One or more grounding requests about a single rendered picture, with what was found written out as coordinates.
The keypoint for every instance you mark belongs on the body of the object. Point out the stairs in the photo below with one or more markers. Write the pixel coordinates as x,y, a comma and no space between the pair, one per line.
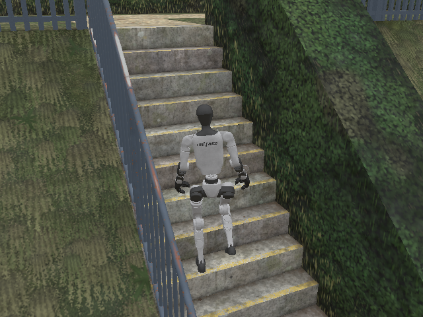
174,70

